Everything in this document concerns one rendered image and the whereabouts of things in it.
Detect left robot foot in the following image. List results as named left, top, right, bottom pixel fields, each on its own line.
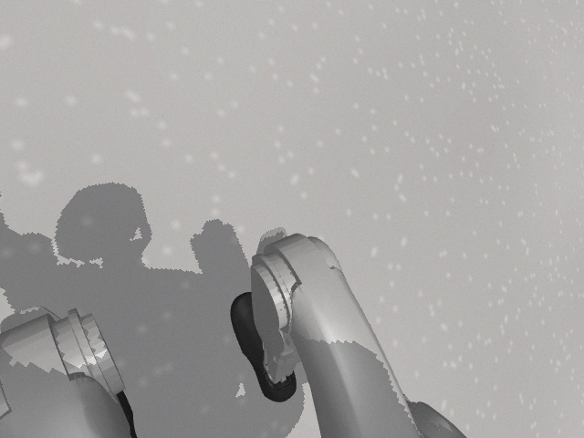
left=116, top=391, right=137, bottom=438

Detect right robot hand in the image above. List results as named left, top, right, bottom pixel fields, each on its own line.
left=403, top=394, right=466, bottom=438

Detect right robot foot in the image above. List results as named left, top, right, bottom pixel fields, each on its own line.
left=231, top=292, right=297, bottom=402

